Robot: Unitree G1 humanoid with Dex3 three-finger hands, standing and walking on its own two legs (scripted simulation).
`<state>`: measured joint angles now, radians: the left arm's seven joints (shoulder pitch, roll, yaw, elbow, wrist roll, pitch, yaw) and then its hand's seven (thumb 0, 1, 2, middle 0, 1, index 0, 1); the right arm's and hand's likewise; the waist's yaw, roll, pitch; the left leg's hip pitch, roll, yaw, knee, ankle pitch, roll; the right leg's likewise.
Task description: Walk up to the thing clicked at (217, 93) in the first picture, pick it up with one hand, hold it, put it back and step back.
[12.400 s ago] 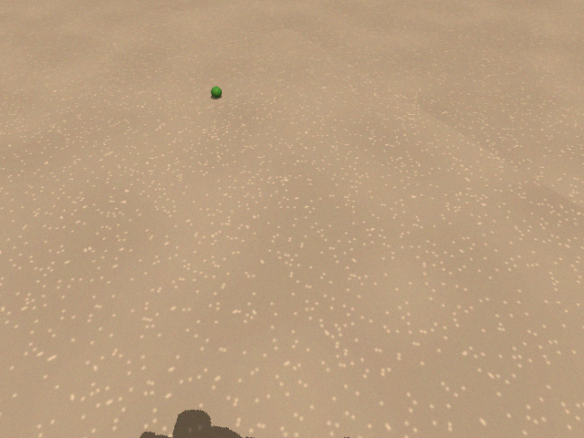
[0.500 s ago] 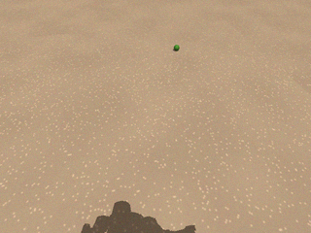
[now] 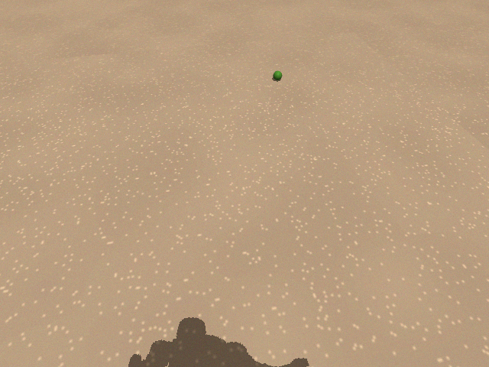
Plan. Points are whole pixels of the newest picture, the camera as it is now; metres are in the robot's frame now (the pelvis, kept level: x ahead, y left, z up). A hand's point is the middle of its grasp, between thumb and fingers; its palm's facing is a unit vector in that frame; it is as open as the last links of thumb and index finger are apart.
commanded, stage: stand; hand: left
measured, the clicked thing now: (277, 75) +2.32 -0.24 -0.75
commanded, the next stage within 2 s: walk up in 0.02 s
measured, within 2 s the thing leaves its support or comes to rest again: neither
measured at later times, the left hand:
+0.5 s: hand (136, 312) +0.24 +0.23 -0.13, palm faces -0.24 -0.80 -0.55, open 7.3 cm
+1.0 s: hand (213, 141) +0.76 +0.12 -0.13, palm faces -0.62 -0.58 -0.52, open 7.3 cm
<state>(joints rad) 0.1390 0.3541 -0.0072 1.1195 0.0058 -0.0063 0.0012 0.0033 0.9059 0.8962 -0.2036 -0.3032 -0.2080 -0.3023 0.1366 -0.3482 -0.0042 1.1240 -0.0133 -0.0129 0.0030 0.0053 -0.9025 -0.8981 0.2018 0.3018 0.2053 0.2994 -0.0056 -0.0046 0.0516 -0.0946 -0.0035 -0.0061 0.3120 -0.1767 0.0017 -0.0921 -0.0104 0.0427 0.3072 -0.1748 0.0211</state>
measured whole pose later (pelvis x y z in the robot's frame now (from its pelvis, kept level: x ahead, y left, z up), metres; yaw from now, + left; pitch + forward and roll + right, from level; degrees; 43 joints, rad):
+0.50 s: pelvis +0.12 -0.06 -0.03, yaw -22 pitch -2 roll -3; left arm 0.34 0.42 0.04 1.01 -0.01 -0.07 0.00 0.00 0.91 0.90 -0.20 -0.30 -0.21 -0.30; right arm 0.05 -0.53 -0.08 0.89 -0.04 -0.01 0.15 0.01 -0.91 -0.90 0.20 0.30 0.20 0.30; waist 0.06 0.20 -0.02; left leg -0.50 0.07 -0.02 1.13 -0.43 -0.02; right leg -0.27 -0.05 -0.10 0.66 -0.36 0.01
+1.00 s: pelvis +0.47 -0.05 -0.01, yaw -41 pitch +1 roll +1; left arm 0.22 0.54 0.05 0.93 -0.02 -0.05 0.01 0.00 0.91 0.90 -0.20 -0.30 -0.21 -0.30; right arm 0.24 -0.43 -0.10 0.80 -0.05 0.00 0.11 0.01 -0.90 -0.90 0.20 0.30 0.21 0.30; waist -0.09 -0.01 0.05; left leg -0.27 0.02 0.17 0.51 -0.25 0.04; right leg -0.59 -0.08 -0.06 1.10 -0.29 -0.03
